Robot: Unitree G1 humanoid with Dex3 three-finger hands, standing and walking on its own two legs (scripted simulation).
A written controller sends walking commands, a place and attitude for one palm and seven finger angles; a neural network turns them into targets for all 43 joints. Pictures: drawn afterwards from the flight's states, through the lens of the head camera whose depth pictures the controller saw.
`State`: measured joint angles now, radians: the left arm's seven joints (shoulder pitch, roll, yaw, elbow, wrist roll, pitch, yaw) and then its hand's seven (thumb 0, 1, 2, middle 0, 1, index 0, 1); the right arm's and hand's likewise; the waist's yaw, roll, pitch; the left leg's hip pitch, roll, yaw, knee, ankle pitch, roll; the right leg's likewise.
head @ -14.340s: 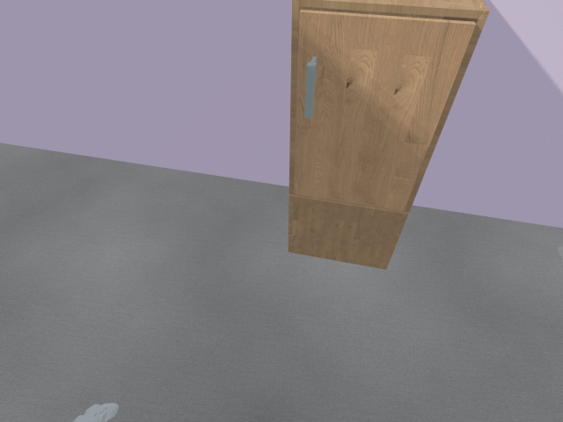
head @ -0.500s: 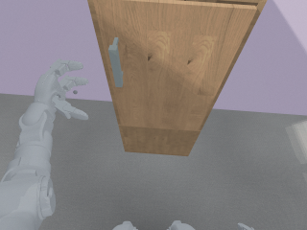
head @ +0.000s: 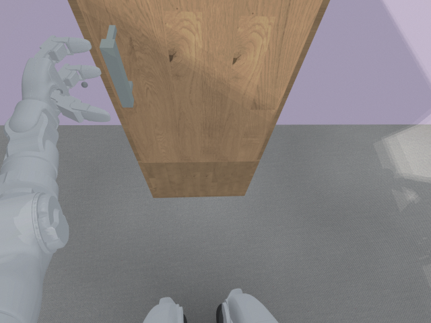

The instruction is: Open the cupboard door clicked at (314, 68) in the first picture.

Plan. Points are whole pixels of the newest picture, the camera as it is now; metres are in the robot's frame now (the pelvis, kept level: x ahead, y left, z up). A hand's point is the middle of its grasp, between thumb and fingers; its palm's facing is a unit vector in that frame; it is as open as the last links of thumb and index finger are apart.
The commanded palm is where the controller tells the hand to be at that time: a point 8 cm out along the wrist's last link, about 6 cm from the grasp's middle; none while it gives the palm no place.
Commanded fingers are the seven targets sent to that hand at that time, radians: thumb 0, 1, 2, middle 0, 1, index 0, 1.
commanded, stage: move the hooked fingers beside the handle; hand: left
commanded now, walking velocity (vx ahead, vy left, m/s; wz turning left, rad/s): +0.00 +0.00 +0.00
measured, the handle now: (120, 69) +0.57 +0.13 +0.09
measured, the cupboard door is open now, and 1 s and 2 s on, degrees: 0 0 0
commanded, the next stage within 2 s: slide the fingers in behind the handle in 1.46 s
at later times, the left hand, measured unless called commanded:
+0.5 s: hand (74, 86) +0.52 +0.20 +0.11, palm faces -0.09 -1.00 +0.00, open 14.0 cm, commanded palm +0.50 +0.24 +0.10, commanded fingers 0.00 -0.50 0.30 -0.30 -1.20 -0.30 -1.20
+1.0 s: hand (83, 89) +0.52 +0.18 +0.10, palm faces -0.08 -1.00 +0.02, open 14.0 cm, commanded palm +0.50 +0.23 +0.10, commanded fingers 0.00 -0.50 0.30 -0.30 -1.20 -0.30 -1.20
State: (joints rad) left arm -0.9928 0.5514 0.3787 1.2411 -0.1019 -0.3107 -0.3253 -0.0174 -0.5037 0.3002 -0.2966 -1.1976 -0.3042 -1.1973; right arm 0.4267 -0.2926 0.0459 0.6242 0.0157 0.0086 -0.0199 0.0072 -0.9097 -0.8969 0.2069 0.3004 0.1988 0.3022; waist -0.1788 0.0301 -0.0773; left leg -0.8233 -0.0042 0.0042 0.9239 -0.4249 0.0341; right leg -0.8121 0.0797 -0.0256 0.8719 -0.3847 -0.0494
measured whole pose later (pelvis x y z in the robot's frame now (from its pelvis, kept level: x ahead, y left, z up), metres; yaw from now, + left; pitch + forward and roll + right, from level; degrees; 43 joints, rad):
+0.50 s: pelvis +0.02 +0.01 +0.00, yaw +0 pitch +19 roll -3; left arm -0.91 0.52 0.34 1.16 -0.15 -0.30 -0.37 -0.02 -0.50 0.30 -0.29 -1.20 -0.30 -1.20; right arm 0.43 -0.29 0.03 0.60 0.02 0.06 0.00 0.01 -0.91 -0.90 0.21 0.30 0.20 0.30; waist -0.15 0.03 -0.12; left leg -0.80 0.00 0.00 0.91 -0.45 0.04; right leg -0.77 0.08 -0.03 0.83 -0.40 -0.04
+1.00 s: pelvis +0.00 +0.02 +0.00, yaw +0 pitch +19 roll -3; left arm -0.99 0.50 0.33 1.25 -0.12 -0.32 -0.31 -0.02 -0.50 0.30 -0.30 -1.20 -0.30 -1.20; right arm 0.43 -0.28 0.05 0.62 0.01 0.04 0.00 0.01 -0.91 -0.90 0.21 0.30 0.20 0.30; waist -0.17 0.04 -0.09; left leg -0.84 -0.02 0.00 0.95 -0.44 0.06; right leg -0.82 0.07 -0.03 0.88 -0.40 -0.03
